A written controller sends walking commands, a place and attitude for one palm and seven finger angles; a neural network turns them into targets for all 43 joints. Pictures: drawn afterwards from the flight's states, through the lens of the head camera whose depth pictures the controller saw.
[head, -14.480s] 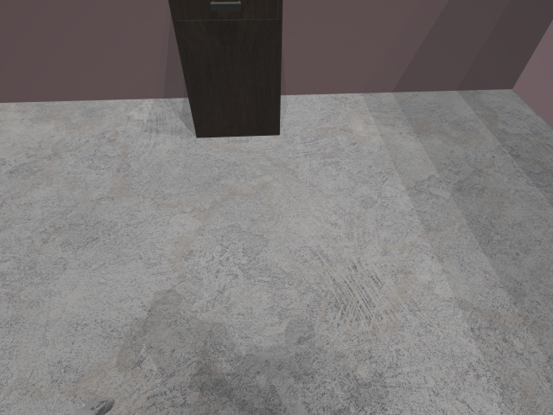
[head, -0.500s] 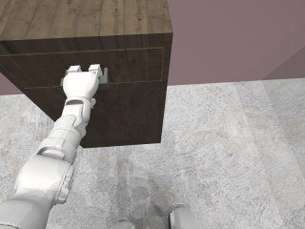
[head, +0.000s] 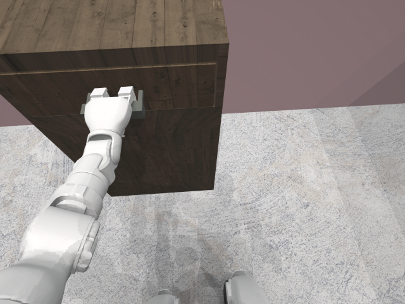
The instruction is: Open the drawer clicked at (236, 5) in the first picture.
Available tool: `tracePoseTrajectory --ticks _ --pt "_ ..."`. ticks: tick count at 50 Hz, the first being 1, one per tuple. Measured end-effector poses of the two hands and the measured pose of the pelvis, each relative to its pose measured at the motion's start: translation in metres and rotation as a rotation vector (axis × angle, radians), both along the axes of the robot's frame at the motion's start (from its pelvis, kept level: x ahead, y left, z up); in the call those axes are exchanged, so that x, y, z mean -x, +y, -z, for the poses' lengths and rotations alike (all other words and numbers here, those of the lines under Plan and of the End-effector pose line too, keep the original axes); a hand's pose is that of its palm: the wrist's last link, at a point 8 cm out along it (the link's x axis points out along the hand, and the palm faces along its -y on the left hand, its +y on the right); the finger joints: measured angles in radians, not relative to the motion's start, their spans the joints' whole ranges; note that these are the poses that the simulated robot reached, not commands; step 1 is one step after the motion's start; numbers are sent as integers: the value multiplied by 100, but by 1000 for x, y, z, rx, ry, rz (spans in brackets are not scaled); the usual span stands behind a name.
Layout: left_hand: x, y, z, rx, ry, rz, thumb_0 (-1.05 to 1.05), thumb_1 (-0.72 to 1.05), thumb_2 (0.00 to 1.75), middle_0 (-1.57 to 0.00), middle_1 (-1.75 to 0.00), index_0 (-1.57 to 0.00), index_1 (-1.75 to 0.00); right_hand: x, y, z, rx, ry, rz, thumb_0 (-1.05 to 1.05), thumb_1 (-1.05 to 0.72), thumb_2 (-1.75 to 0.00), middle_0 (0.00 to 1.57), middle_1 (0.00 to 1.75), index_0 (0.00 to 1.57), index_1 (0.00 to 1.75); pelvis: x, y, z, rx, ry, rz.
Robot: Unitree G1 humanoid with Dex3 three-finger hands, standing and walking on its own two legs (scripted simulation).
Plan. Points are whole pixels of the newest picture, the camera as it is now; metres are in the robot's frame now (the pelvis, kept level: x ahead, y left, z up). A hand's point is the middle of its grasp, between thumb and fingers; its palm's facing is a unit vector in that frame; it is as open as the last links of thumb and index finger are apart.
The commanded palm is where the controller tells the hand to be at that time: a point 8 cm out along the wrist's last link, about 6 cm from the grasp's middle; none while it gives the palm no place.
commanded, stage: pull the drawer open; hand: left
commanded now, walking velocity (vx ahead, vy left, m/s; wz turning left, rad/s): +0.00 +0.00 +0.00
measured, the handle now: (114, 103) +0.55 +0.16 +0.01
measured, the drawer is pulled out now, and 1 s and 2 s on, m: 0.00 0.12 0.24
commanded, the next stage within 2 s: none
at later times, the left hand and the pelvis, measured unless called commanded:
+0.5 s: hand (115, 152) +0.43 +0.15 -0.01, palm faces -0.03 -0.04 -1.00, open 6.4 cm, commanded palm +0.39 +0.16 +0.05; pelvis +0.01 +0.00 +0.02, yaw +0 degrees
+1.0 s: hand (112, 179) +0.37 +0.16 -0.01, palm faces -0.02 -0.03 -1.00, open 6.3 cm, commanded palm +0.33 +0.16 +0.05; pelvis +0.00 -0.01 +0.02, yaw +0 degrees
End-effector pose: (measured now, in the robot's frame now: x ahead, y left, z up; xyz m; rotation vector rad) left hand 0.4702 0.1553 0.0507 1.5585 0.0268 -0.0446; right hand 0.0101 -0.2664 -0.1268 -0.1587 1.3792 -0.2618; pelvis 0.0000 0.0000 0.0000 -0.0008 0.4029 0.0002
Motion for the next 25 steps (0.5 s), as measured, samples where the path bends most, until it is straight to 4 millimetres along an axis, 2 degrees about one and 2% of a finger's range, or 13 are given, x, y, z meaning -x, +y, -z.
tracePoseTrajectory --ticks 10,25 --pt "19 1 1 20 -10 6 1 64 76 -30 -135 -34 -132 -15 4 -2 -24 -17 -2 0 -91 -89 20 30 20 30 -8 0 -6 -1 -25 9" --pt "62 2 2 30 -20 7 1 64 77 -29 -135 -34 -132 -79 7 -11 -40 -152 -53 0 -91 -89 20 30 20 30 -15 -3 -15 -3 -80 3"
